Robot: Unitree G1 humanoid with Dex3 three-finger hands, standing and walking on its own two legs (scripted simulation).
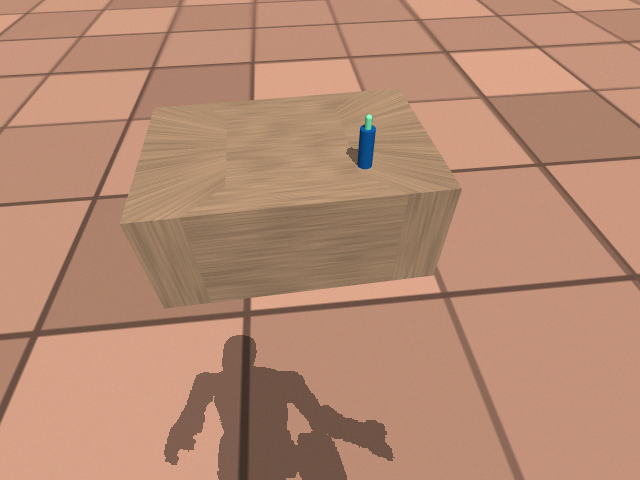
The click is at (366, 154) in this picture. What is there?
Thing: necked bottle
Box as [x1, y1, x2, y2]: [357, 114, 375, 168]
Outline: 369,114 366,115 365,124 360,127 357,164 361,168 368,168 371,166 375,127 371,124 371,115
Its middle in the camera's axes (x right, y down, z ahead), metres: +0.16 -0.33 +1.29
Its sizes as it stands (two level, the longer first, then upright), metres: 0.051 0.051 0.189
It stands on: a support 0.45 m high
